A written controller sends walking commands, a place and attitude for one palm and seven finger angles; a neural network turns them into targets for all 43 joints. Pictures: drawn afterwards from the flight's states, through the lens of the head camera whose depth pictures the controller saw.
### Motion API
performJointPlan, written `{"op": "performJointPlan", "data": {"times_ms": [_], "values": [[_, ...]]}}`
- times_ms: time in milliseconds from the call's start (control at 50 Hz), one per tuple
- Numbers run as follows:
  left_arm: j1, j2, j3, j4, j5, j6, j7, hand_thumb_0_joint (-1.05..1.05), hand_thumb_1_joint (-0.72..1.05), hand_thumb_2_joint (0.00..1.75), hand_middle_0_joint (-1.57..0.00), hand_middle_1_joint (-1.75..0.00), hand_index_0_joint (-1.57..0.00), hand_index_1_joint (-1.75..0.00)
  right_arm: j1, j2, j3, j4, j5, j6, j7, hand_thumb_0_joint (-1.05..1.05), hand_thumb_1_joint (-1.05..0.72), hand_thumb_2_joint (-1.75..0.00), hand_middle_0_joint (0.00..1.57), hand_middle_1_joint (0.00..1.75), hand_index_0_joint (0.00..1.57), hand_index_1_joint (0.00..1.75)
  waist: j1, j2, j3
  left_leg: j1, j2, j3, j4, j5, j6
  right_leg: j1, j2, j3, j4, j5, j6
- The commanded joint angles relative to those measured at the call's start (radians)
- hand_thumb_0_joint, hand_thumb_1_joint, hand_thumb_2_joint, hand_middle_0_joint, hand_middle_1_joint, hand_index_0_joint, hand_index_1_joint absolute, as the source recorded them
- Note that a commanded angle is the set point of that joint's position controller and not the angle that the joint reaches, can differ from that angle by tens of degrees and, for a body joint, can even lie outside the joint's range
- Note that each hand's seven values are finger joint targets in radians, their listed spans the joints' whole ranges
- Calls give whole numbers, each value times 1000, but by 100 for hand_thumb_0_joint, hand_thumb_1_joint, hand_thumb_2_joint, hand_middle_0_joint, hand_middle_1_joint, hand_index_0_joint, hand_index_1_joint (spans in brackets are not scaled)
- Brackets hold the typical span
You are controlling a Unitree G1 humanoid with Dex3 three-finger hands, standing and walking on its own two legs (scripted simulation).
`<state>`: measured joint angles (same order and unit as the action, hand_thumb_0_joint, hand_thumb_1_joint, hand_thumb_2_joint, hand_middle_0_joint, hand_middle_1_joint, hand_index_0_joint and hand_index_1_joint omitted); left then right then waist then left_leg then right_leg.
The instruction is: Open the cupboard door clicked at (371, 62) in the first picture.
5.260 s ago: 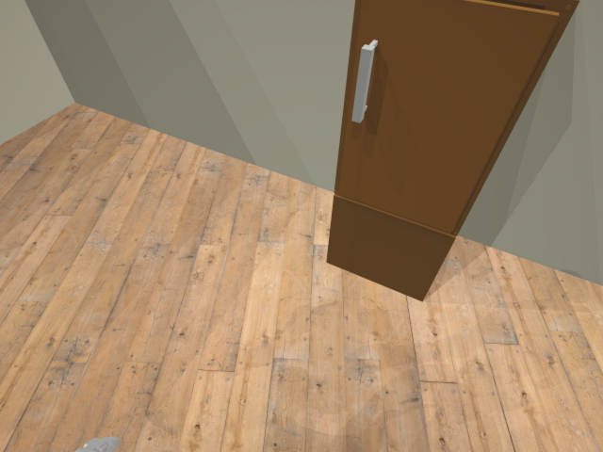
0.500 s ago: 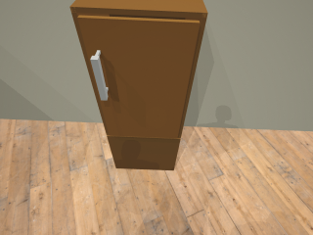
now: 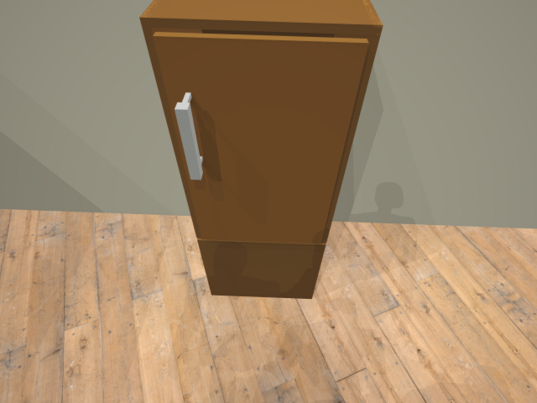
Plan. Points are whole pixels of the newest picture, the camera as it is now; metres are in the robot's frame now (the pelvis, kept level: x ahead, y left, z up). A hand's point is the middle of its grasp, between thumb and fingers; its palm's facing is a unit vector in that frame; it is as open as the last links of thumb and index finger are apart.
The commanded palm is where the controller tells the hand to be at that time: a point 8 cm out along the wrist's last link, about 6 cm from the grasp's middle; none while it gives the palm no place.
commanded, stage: look again from close up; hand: left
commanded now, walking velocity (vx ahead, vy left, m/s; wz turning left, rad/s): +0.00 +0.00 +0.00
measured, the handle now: (192, 138) +0.59 +0.20 +0.06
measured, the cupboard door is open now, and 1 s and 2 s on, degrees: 0 0 0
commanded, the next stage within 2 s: raise the hand with hooked fingers in 0.08 s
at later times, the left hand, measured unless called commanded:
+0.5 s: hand (152, 361) +0.18 +0.18 -0.01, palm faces +0.02 -1.00 -0.07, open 8.1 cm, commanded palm +0.13 +0.24 -0.04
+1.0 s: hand (122, 347) +0.19 +0.22 +0.01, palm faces +0.04 -1.00 -0.06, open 11.0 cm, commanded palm +0.16 +0.26 +0.01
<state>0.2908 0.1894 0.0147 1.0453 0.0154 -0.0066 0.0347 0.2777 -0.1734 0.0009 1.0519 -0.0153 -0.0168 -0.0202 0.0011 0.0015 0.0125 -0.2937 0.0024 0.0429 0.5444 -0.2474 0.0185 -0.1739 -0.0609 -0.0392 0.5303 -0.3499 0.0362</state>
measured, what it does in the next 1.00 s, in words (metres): lowers itself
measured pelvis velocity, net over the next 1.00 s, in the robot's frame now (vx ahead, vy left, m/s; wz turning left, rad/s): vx -0.04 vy -0.03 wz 0.00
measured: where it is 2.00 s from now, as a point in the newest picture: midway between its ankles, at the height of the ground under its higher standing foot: outside the picture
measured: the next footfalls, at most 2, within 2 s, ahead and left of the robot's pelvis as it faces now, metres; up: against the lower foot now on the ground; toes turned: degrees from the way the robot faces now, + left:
none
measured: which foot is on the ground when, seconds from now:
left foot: down 0.00-1.00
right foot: down 0.00-1.00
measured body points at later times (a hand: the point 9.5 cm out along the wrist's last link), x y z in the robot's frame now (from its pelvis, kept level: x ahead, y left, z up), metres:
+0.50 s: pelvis -0.03 -0.03 -0.06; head +0.00 -0.02 +0.39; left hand +0.17 +0.23 -0.01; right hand +0.18 -0.28 -0.11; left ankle +0.03 +0.11 -0.73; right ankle -0.04 -0.14 -0.73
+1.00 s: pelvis -0.04 -0.03 -0.06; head +0.00 -0.03 +0.39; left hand +0.18 +0.27 +0.01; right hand +0.10 -0.27 -0.15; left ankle +0.03 +0.11 -0.73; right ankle -0.04 -0.14 -0.73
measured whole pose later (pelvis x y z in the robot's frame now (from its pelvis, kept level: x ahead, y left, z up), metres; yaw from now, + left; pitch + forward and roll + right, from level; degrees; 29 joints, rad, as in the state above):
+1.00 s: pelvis -0.04 -0.03 -0.06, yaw +0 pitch +11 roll -2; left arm 0.29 0.33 0.37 0.14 -0.39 -0.31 -0.42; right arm 0.29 -0.22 0.01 0.62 0.04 -0.24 -0.08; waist -0.01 0.04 -0.11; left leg -0.81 0.08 -0.02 1.00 -0.38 -0.03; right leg -0.68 0.00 -0.08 1.00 -0.51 -0.02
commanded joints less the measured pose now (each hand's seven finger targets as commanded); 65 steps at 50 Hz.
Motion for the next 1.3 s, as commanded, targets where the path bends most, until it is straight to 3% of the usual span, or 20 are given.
{"op": "performJointPlan", "data": {"times_ms": [0, 140, 160, 180, 200, 220, 240, 260, 280, 300, 340, 400, 420, 520, 620, 680, 820, 920, 1060, 1280], "values": [[65, 91, 10, -24, 3, -14, 4, 0, 90, 90, -20, -30, -20, -30, 22, -112, -19, -45, -1, -16, -2, 0, -90, -90, 20, 30, 20, 30, 2, 11, 11, 55, 95, -93, -124, 163, 29, -43, -31, 42, -91, 149, -57], [50, 112, 10, -18, 6, -14, 3, 0, 90, 90, -20, -30, -20, -30, -14, -126, -20, -34, 2, -16, -2, 0, -90, -90, 20, 30, 20, 30, 3, 1, 12, 78, 97, -83, -117, 200, 26, -40, -40, 53, -105, 187, -54], [106, 92, 0, 0, 13, -26, 41, 0, 90, 90, -20, -30, -20, -30, -60, -140, -23, -89, 11, -14, 1, 0, -90, -90, 20, 30, 20, 30, 22, -72, 62, 38, 114, -77, 57, 298, 1, -75, -72, 126, -158, 416, -46], [-621, 379, 205, -1579, -169, -236, 48, 0, 88, 89, -20, -32, -20, -32, -15, -270, -65, -404, 53, -161, -34, 0, -90, -90, 20, 30, 20, 30, -96, 121, -456, 332, 11, -41, -53, 383, 14, -41, 23, -18, -24, 474, -71], [-116, 298, 174, -1330, -102, -196, 81, 0, 85, 88, -20, -33, -20, -33, -89, -178, -27, -361, 47, -255, -73, 0, -90, -90, 20, 30, 20, 30, 20, 272, -449, 447, 70, -65, -82, 490, 9, -98, 51, -43, 70, 270, -76], [148, 64, 41, -1176, -136, -69, 102, 0, 83, 87, -21, -34, -21, -34, -101, -134, -37, -348, 68, -283, -68, 0, -90, -90, 20, 30, 20, 30, -22, 258, -308, 295, 46, -78, -108, 398, -28, -183, 63, -77, 108, 101, -59], [131, -21, 29, -1126, -166, -60, 85, 0, 81, 86, -21, -36, -21, -36, -68, -132, -47, -339, 71, -285, -65, 0, -90, -90, 20, 30, 20, 30, -33, 146, -146, 180, 41, -77, -87, 309, -19, -218, 56, -75, 75, 84, -53], [31, 54, 98, -1150, -172, -112, 68, 0, 78, 85, -21, -37, -21, -37, -97, -166, -66, -388, 59, -286, -64, 0, -90, -90, 20, 30, 20, 30, -54, 84, -20, 61, 24, -80, -38, 153, -16, -273, 60, -82, 25, 85, -51], [66, 96, 168, -1078, -174, -173, 40, 0, 76, 84, -21, -39, -21, -39, -96, -183, -77, -396, 40, -283, -64, 0, -90, -90, 20, 30, 20, 30, -54, -12, -26, -15, 7, -68, 15, 89, -11, -310, 64, -89, 16, 88, -49], [182, 75, 206, -966, -186, -241, -4, 0, 74, 83, -21, -40, -21, -40, -100, -176, -83, -417, 25, -275, -61, 0, -90, -90, 20, 30, 20, 30, -23, -115, -27, -93, 5, -65, 68, 85, -15, -359, 78, -106, 64, 76, -49], [326, 29, 226, -837, -210, -392, -140, 0, 69, 81, -22, -43, -22, -43, -134, -166, -101, -464, 16, -273, -32, 0, -90, -90, 20, 30, 20, 30, 42, -168, -95, -214, -2, -42, 186, 114, -30, -423, 86, -104, 200, 106, -56], [305, 76, 255, -849, -267, -608, -370, 0, 62, 78, -22, -48, -22, -48, -189, -176, -118, -547, 23, -286, 3, 0, -90, -90, 20, 30, 20, 30, 59, -89, -191, -358, -10, -22, 351, 55, -30, -511, 72, -45, 348, 110, -65], [292, 132, 311, -819, -292, -617, -436, 0, 60, 77, -22, -50, -22, -50, -179, -186, -122, -577, 33, -284, 11, 0, -90, -90, 20, 30, 20, 30, 70, -35, -209, -387, -15, -23, 384, 42, -28, -506, 62, -11, 368, 101, -71], [16, 238, 404, -1136, -424, -508, -485, 0, 48, 72, -23, -57, -23, -57, -157, -188, -103, -691, 53, -278, -39, 0, -90, -90, 20, 30, 20, 30, 28, -3, -339, -430, -12, -21, 471, -79, 0, -529, 56, 107, 311, -126, -33], [-141, 252, 336, -1319, -374, -536, -422, 0, 36, 67, -24, -64, -24, -64, -96, -180, -80, -626, 38, -288, -72, 0, -90, -90, 20, 30, 20, 30, -45, 74, -315, -402, 23, -57, 509, -40, 16, -592, 78, 97, 341, -38, -40], [-131, 267, 330, -1232, -361, -497, -440, 0, 29, 64, -24, -69, -24, -69, -95, -190, -69, -596, 45, -295, -83, 0, -90, -90, 20, 30, 20, 30, -50, 98, -272, -409, 27, -68, 486, -75, 17, -612, 80, 87, 314, -101, -43], [-2, 342, 477, -1091, -429, -334, -474, 0, 13, 57, -25, -80, -25, -80, -117, -183, -55, -609, 57, -280, -85, 0, -90, -90, 20, 30, 20, 30, 36, 36, -342, -366, 17, -71, 405, 19, 11, -424, 59, 93, 255, 22, -25], [-55, 311, 450, -1069, -431, -364, -444, 0, 1, 52, -26, -87, -26, -87, -96, -194, -55, -603, 54, -285, -74, 0, -90, -90, 20, 30, 20, 30, 13, -19, -270, -349, 12, -68, 357, -18, 9, -465, 67, 67, 226, -39, -21], [-123, 336, 426, -1104, -404, -405, -443, 0, -15, 45, -27, -98, -27, -98, -59, -220, -55, -605, 59, -306, -72, 0, -90, -90, 20, 30, 20, 30, 4, 53, -301, -237, 12, -67, 281, -40, 13, -477, 84, 4, 232, -56, -41], [-238, 366, 431, -1111, -391, -327, -422, 0, -41, 34, -29, -114, -29, -114, -60, -228, -36, -617, 65, -284, -75, 0, -90, -90, 20, 30, 20, 30, 1, 121, -285, -114, 17, -87, 190, -10, 2, -423, 98, -43, 201, 30, -50]]}}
